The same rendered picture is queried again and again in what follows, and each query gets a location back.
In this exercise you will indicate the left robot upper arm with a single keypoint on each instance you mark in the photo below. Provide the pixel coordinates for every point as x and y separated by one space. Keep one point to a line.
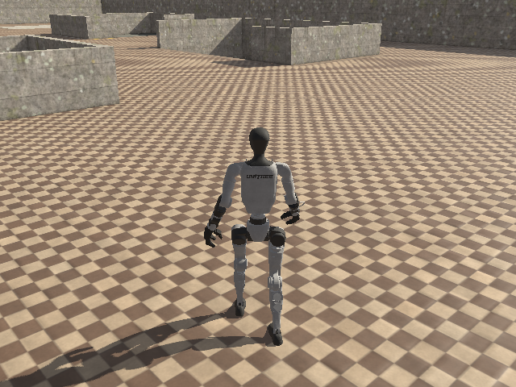
233 170

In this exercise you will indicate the right robot hand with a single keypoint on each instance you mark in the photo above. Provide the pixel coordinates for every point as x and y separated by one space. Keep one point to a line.
293 220

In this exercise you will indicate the left robot forearm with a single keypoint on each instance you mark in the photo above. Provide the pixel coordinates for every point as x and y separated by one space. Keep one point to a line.
216 216

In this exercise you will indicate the left robot hand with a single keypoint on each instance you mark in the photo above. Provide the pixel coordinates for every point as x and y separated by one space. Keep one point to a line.
208 235

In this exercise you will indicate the right robot upper arm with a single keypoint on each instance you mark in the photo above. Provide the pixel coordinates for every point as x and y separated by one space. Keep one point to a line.
287 182

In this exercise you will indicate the robot right foot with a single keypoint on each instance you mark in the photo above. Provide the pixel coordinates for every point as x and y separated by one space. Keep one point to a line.
277 338

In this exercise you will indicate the right robot forearm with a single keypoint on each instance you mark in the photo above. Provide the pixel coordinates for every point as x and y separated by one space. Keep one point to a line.
294 209

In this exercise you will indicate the humanoid robot torso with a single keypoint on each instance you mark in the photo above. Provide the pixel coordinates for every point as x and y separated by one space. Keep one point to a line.
258 193

